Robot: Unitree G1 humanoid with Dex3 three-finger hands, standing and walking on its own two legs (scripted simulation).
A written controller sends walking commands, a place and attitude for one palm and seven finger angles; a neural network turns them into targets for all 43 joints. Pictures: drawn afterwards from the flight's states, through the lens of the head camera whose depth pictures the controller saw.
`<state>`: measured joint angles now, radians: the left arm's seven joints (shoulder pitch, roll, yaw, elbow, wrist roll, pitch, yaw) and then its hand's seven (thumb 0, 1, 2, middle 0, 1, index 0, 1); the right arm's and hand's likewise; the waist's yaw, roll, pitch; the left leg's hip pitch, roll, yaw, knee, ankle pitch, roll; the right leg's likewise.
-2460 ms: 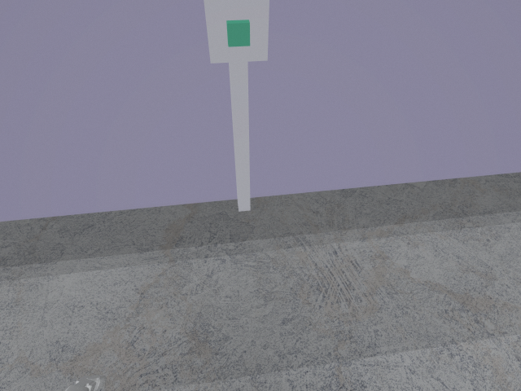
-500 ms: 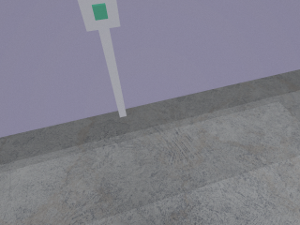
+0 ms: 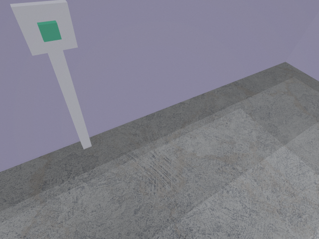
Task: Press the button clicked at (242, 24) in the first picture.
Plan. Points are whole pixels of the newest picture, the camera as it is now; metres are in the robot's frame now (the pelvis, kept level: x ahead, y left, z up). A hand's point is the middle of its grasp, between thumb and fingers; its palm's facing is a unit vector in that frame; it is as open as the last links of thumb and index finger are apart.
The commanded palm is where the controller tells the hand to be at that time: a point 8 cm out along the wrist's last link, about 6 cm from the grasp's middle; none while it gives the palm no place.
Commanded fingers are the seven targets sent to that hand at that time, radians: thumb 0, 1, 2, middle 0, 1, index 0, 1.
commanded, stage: walk to a spot facing it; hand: left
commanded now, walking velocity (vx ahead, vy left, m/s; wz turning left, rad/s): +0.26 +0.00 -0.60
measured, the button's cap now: (49, 30) +0.76 +0.51 +0.10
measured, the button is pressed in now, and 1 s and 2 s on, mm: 0 0 0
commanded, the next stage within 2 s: none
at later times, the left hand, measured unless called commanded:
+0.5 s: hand (133, 177) +0.34 +0.11 -0.18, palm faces -0.33 -0.92 -0.19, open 7.3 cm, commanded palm none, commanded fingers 0.00 0.90 0.90 -0.20 -0.30 -0.20 -0.30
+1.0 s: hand (110, 164) +0.38 +0.20 -0.17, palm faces -0.48 -0.85 -0.19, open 7.4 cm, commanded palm none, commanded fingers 0.00 0.90 0.90 -0.20 -0.30 -0.20 -0.30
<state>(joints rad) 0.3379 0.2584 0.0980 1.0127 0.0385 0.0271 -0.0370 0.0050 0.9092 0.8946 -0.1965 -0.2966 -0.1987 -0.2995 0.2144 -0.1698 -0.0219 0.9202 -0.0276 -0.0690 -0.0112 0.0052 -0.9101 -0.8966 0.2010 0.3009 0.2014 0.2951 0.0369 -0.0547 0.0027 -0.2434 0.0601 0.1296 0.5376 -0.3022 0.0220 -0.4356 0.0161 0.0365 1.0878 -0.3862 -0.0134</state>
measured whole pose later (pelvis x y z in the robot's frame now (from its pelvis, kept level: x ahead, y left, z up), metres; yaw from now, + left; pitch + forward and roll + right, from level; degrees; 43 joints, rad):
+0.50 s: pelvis +0.15 -0.02 -0.02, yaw -17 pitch -1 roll -1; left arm 0.06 0.20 0.04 0.88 0.01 0.01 0.00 0.00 0.91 0.89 -0.20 -0.30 -0.20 -0.30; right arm 0.32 -0.18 -0.04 1.02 -0.02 0.03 -0.03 0.01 -0.91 -0.90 0.20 0.30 0.20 0.29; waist -0.06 0.00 0.16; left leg -0.43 0.14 0.08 1.28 -0.49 -0.07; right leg -0.40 0.04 -0.09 0.65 -0.24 -0.07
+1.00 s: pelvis +0.22 +0.05 +0.01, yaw -35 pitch +1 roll -3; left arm 0.25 0.27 0.11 0.91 0.03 0.09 -0.03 0.00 0.91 0.89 -0.19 -0.30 -0.20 -0.30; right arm 0.19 -0.16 -0.02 0.89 -0.03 -0.01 -0.02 0.01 -0.91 -0.90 0.20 0.30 0.20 0.30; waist 0.03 -0.04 0.06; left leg -0.23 0.11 0.23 0.49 -0.27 0.03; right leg -0.51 -0.03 -0.01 1.17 -0.38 0.07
